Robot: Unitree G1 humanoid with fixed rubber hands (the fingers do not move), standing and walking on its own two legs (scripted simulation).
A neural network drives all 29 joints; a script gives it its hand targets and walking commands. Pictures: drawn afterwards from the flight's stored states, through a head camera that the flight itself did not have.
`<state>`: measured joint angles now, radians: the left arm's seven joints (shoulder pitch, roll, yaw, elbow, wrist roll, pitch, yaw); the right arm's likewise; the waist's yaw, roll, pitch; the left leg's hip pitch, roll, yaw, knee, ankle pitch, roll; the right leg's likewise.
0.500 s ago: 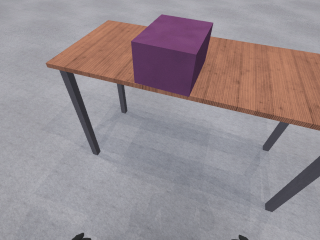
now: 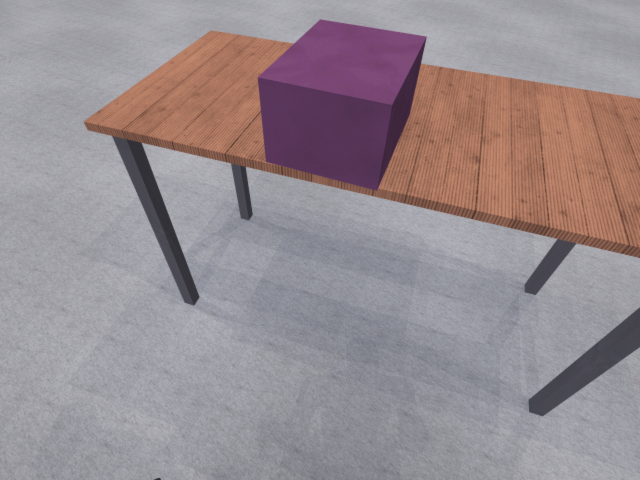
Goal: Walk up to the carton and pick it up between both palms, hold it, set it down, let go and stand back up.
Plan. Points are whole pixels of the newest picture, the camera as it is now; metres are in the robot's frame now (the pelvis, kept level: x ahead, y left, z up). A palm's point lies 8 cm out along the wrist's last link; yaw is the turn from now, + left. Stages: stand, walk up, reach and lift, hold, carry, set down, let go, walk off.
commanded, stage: stand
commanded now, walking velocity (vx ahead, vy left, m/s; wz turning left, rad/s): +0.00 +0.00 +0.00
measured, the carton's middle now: (346, 99) +0.80 -0.05 +0.09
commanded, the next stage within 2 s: walk up in 0.64 s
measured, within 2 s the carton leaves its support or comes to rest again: neither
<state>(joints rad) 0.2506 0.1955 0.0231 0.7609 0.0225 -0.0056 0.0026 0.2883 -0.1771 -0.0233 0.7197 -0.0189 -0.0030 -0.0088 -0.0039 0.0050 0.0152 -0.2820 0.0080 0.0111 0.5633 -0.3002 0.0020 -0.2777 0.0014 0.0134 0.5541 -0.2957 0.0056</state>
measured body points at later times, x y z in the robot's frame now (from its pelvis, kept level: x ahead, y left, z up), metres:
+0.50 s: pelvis +0.01 +0.01 +0.00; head +0.01 +0.01 +0.45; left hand +0.08 +0.25 -0.13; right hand +0.09 -0.24 -0.13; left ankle +0.00 +0.12 -0.73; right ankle +0.00 -0.12 -0.73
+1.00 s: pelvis +0.01 -0.01 +0.01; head +0.01 -0.01 +0.46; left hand +0.05 +0.24 -0.13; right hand -0.01 -0.27 -0.13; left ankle -0.01 +0.12 -0.73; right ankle +0.02 -0.13 -0.69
